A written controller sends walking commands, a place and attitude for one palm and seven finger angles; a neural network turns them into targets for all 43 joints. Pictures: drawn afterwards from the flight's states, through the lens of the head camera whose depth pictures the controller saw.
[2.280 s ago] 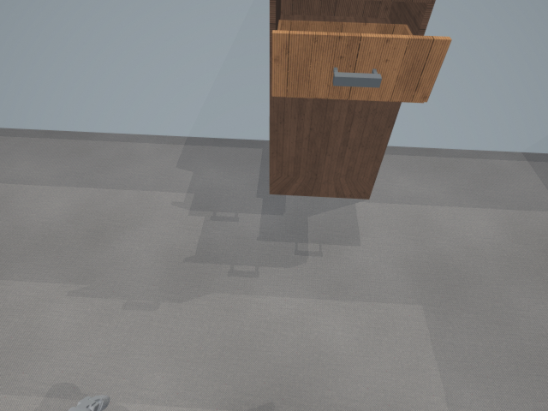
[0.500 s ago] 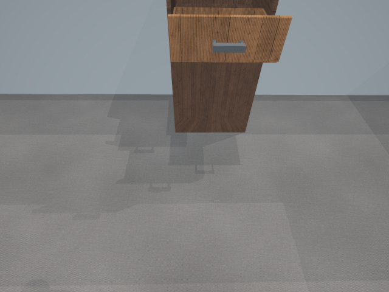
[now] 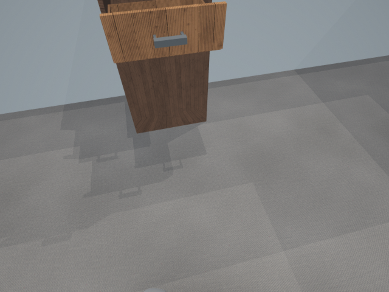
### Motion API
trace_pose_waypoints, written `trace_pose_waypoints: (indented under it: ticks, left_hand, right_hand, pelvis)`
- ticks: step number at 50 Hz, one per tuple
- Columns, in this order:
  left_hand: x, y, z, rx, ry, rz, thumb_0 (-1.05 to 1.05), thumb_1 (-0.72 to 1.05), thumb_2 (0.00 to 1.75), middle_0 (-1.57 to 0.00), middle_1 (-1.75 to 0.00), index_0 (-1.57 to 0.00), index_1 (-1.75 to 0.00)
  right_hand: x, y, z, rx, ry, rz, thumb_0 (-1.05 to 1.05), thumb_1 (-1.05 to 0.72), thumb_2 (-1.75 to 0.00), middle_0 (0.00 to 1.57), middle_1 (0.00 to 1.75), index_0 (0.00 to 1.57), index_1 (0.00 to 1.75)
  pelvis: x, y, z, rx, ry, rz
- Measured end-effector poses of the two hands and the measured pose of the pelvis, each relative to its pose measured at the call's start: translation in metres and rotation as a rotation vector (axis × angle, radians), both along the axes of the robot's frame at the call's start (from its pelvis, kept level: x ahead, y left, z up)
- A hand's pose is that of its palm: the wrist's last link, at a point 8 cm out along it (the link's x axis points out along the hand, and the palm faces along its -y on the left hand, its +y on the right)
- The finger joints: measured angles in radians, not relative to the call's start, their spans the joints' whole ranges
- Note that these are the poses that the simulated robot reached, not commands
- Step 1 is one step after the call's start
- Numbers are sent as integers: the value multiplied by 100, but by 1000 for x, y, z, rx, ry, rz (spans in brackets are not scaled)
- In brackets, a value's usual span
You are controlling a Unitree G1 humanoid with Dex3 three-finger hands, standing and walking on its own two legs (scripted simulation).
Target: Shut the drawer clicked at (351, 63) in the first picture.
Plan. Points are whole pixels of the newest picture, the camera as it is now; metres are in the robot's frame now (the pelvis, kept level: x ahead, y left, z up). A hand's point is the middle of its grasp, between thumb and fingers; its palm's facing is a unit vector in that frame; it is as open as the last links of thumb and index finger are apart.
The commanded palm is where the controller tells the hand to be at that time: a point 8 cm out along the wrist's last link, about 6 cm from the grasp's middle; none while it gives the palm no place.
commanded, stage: walk to a spot facing it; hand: left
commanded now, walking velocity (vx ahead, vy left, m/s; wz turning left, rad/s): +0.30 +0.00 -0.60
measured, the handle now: (169, 38) +0.95 +0.20 +0.03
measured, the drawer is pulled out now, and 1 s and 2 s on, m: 0.27 0.27 0.27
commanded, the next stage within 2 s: turn to face it in 1.32 s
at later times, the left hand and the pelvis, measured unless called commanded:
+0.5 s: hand (144, 231) +0.28 +0.18 -0.18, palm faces -0.35 -0.93 -0.15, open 7.4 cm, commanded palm none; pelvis +0.11 +0.03 -0.01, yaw -19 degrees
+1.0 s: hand (182, 184) +0.44 +0.09 -0.17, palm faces -0.46 -0.86 -0.23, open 7.3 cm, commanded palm none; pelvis +0.29 -0.06 -0.01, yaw -32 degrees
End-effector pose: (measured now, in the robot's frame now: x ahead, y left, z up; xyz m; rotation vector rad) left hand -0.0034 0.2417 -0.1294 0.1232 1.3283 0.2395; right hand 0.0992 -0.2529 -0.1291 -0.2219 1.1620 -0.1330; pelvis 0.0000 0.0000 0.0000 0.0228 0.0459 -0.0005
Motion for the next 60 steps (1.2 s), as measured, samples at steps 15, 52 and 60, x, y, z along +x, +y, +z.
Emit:
trace_pose_waypoints:
  ticks: [15, 52, 60]
  left_hand:
    - [140, 67, -13, -26, -88, -240, 1, 90, 90, -20, -30, -20, -30]
    - [462, -97, -15, -18, -79, -593, 0, 92, 90, -20, -30, -20, -30]
    - [513, -103, -25, -14, 61, -662, 1, 91, 90, -20, -30, -20, -30]
  right_hand:
    - [-48, 49, 23, -63, -12, -220, 1, -91, -90, 20, 30, 20, 30]
    - [189, -61, 6, 11, -156, -540, 1, -91, -90, 19, 30, 20, 30]
    - [231, -70, 13, -38, -204, -628, 0, -91, -90, 20, 30, 20, 30]
  pelvis:
    - [52, 47, 1, -56, -26, -194]
    - [309, -63, -9, -47, -30, -572]
    - [372, -75, -10, -39, -40, -691]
